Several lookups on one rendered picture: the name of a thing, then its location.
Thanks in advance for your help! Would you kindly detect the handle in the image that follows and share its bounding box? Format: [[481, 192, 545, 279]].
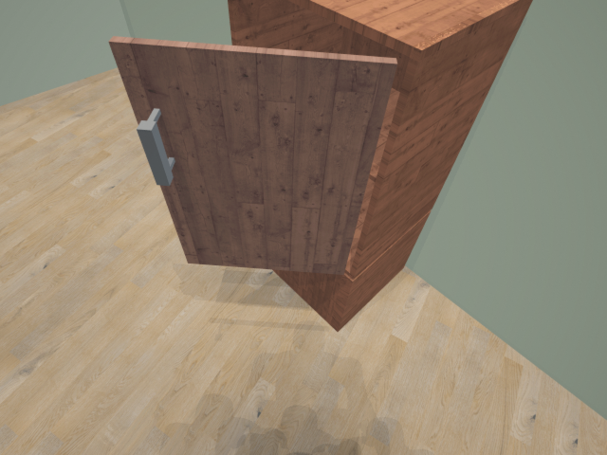
[[137, 108, 175, 186]]

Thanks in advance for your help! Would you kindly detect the cupboard door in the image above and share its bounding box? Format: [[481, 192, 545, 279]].
[[109, 36, 397, 275]]

